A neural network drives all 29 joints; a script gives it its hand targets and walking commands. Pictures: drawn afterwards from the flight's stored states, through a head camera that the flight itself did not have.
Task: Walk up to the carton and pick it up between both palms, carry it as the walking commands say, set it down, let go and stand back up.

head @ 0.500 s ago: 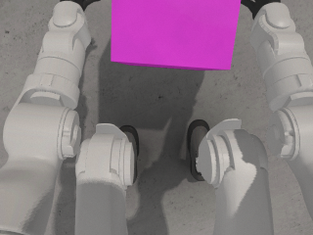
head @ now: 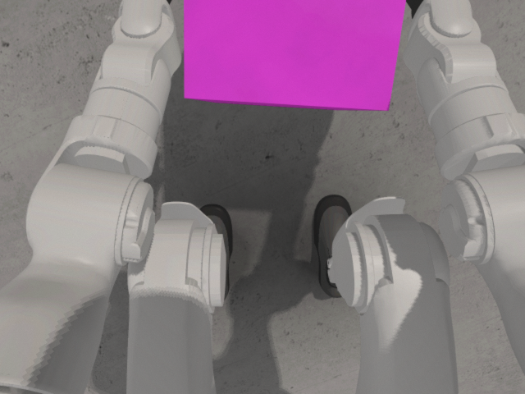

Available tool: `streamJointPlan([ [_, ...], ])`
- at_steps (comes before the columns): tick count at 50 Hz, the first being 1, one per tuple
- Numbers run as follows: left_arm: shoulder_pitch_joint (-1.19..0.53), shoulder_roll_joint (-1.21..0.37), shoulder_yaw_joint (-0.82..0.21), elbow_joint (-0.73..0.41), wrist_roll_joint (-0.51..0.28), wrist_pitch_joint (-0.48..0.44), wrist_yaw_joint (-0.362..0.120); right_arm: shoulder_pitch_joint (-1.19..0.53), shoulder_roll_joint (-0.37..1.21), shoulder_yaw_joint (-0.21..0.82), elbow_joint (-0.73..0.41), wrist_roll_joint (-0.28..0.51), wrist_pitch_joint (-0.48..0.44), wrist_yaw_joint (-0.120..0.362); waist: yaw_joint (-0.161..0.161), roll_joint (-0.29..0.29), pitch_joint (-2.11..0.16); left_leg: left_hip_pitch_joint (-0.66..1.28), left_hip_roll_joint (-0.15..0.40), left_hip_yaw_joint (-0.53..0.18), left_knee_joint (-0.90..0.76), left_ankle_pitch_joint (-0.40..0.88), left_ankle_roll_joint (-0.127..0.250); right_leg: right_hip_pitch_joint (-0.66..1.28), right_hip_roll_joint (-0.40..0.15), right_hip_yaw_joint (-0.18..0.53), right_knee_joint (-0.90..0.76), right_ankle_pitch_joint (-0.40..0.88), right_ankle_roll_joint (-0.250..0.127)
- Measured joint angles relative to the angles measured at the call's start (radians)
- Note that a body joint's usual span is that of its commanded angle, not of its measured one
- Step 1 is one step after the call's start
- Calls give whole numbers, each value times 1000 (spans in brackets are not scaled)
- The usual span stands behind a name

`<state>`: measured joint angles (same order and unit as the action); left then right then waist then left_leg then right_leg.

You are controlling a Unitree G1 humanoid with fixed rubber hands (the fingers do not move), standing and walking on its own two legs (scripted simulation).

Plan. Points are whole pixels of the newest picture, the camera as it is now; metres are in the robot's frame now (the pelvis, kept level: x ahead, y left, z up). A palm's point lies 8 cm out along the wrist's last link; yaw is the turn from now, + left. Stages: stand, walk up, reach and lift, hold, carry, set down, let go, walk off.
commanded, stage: reach and lift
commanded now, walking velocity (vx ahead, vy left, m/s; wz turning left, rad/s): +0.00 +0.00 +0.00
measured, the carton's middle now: (285, 27) +0.53 -0.02 -0.25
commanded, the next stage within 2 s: none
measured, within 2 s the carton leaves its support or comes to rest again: leaves its support in 0.52 s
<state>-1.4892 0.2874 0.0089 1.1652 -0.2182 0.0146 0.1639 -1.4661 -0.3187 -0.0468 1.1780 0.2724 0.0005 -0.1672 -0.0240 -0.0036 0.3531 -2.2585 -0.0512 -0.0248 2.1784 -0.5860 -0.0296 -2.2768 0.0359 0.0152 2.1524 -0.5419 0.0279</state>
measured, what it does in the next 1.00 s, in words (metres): stands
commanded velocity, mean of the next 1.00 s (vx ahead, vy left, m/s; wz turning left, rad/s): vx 0.00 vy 0.00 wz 0.00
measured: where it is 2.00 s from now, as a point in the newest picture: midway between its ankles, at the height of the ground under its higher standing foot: (273, 266)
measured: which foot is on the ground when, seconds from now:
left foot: down 0.00-1.00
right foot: down 0.00-1.00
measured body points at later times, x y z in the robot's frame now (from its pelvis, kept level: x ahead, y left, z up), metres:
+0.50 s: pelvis +0.01 +0.00 -0.02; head +0.37 +0.00 +0.25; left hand +0.56 +0.13 -0.18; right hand +0.55 -0.17 -0.18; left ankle +0.11 +0.12 -0.34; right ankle +0.12 -0.12 -0.34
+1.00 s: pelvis +0.01 +0.00 +0.01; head +0.35 +0.00 +0.30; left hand +0.57 +0.13 -0.11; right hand +0.56 -0.17 -0.12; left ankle +0.11 +0.12 -0.34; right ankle +0.12 -0.12 -0.34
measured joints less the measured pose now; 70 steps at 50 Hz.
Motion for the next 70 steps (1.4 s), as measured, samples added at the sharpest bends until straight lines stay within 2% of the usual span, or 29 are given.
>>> streamJointPlan([
  [5,-9,-3,12,17,11,1,-1,-15,7,-16,24,-11,2,-11,1,-3,-1,1,-6,-4,3,-1,-6,0,2,0,5,-1,-2],
  [9,-22,-17,74,25,74,34,-12,-28,15,-62,37,-52,32,1,3,-7,-2,1,-10,-7,17,-4,-11,-1,5,-2,19,-4,-3],
  [10,-18,-24,90,18,91,45,-29,-27,19,-76,32,-68,42,13,4,-6,-4,1,-11,-8,23,-6,-11,-1,6,-2,25,-7,-3],
  [18,50,-57,199,-81,171,112,-53,34,55,-184,-67,-172,115,42,3,1,-13,3,-21,-5,63,-26,-12,1,9,3,68,-29,0],
  [24,69,-65,219,-123,188,142,-59,57,65,-211,-117,-206,148,60,2,3,-16,4,-25,-6,70,-32,-12,4,12,5,74,-37,4],
  [33,114,-90,225,-210,184,168,-44,106,90,-233,-213,-218,180,28,3,9,-71,-10,-35,-8,54,-30,-12,-6,22,12,57,-37,15],
  [39,128,-113,262,-252,217,196,-46,122,105,-271,-259,-252,211,40,4,12,-116,-17,-42,-8,30,-19,-15,-14,32,21,34,-26,23],
  [58,191,-173,377,-349,342,270,-94,178,181,-379,-370,-384,300,72,4,8,-266,16,-52,-15,-105,-7,-27,7,61,42,-92,-9,25],
  [70,246,-194,381,-417,345,286,-104,231,214,-390,-446,-395,319,76,8,6,-317,50,-59,-24,-182,4,-31,41,72,52,-166,1,27],
])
